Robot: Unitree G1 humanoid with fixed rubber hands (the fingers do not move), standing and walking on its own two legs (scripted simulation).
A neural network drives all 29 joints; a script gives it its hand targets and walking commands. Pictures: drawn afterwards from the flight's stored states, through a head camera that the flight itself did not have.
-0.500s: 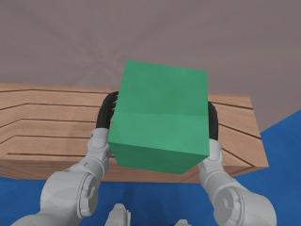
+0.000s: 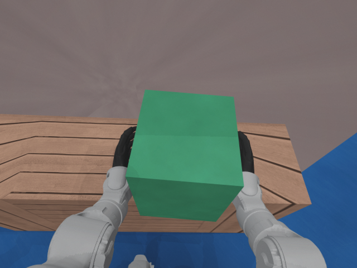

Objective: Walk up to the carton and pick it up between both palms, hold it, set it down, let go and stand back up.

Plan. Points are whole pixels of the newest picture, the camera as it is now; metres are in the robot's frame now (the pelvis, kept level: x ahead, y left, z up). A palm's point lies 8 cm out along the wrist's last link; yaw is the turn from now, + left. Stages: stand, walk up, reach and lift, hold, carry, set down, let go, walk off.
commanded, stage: reach and lift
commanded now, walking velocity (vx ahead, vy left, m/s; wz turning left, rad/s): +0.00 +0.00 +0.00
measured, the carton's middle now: (183, 160) +0.38 +0.01 -0.03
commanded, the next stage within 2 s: none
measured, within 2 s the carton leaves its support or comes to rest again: neither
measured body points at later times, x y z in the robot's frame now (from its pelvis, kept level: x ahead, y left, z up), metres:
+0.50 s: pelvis -0.02 +0.00 +0.04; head -0.01 +0.04 +0.49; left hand +0.40 +0.16 +0.12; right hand +0.40 -0.13 +0.14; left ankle +0.03 +0.13 -0.67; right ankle -0.03 -0.15 -0.67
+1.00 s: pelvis -0.01 +0.00 +0.06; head +0.01 +0.01 +0.51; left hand +0.40 +0.16 +0.15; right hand +0.40 -0.14 +0.14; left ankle +0.03 +0.13 -0.67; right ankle -0.03 -0.15 -0.67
